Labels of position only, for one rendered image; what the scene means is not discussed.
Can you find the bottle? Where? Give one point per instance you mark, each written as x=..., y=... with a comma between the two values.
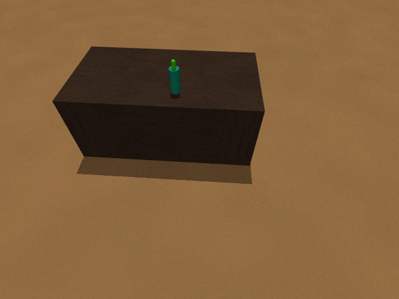
x=174, y=74

